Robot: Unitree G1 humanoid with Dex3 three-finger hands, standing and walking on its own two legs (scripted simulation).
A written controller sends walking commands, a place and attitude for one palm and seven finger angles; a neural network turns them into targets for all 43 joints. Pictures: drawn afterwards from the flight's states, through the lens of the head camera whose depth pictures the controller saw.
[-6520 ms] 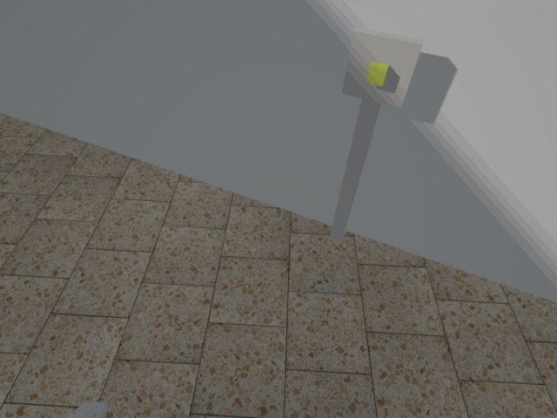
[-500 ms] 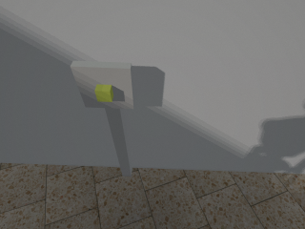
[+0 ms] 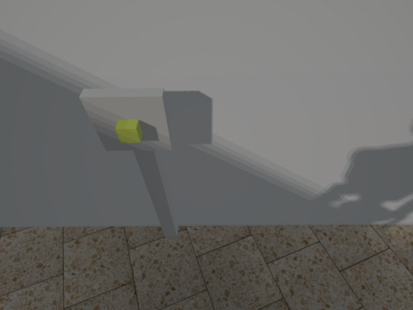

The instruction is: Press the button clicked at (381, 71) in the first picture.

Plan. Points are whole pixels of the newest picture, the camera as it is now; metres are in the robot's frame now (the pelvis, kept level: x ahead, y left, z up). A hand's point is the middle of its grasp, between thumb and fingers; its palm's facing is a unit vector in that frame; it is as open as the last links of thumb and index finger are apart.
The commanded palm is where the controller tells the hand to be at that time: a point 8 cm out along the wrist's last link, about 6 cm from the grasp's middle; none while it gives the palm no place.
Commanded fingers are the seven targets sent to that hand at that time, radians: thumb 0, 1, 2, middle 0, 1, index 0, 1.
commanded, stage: come to a stop and stand still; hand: left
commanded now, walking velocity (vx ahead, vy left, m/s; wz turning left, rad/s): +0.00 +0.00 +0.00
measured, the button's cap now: (129, 130) +0.49 +0.22 +0.05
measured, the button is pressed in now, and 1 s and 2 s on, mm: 0 0 0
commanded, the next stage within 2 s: look again from close up in 0.48 s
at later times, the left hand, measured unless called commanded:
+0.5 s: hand out of the picture -0.07 +0.16 -0.17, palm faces +0.05 -0.98 -0.18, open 7.4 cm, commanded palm none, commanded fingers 0.00 0.90 0.90 -0.20 -0.30 -0.20 -0.30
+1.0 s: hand out of the picture +0.01 +0.25 -0.15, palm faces +0.06 -0.95 -0.30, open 7.4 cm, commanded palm none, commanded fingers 0.00 0.90 0.90 -0.20 -0.30 -0.20 -0.30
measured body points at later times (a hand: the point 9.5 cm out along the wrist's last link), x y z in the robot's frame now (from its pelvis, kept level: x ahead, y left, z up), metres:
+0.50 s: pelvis -0.03 -0.01 +0.01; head -0.02 -0.01 +0.46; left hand -0.07 +0.21 -0.15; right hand -0.06 -0.22 -0.15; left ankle -0.05 +0.13 -0.73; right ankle -0.06 -0.09 -0.73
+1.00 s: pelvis -0.06 +0.02 +0.01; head -0.08 +0.03 +0.46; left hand +0.01 +0.30 -0.13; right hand +0.04 -0.25 -0.12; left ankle -0.05 +0.13 -0.73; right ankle -0.06 -0.09 -0.73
